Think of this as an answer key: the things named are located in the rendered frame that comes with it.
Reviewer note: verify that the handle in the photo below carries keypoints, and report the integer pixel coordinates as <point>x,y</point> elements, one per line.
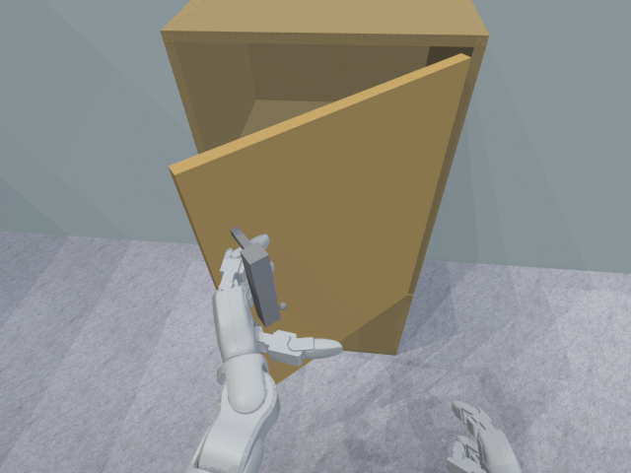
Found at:
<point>260,279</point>

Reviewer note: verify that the right robot hand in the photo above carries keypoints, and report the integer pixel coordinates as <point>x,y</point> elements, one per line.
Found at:
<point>491,454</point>

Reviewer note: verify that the cupboard door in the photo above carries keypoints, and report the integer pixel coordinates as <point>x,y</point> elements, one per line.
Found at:
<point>344,193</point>

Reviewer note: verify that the left robot hand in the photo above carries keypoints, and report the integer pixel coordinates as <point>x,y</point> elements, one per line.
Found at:
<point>234,322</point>

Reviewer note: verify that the left robot forearm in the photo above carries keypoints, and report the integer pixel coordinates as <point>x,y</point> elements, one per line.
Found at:
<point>248,407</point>

